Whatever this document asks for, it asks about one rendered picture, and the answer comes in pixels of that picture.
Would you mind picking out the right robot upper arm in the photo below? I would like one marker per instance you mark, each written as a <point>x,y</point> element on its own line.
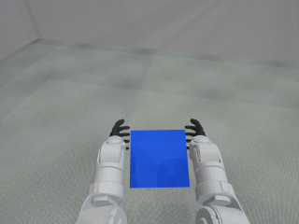
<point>215,214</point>

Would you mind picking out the left robot hand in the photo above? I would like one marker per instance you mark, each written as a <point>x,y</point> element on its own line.
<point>117,128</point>

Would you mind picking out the left robot forearm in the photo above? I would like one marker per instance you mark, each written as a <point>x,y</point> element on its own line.
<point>106,188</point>

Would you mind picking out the right robot hand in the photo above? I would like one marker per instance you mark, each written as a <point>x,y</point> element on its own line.
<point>197,128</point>

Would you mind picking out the right robot forearm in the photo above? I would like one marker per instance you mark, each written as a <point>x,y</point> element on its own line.
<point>212,186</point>

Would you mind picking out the carton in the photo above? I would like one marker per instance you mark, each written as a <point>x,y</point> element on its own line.
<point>159,159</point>

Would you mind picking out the left robot upper arm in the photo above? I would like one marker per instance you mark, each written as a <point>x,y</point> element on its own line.
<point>109,214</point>

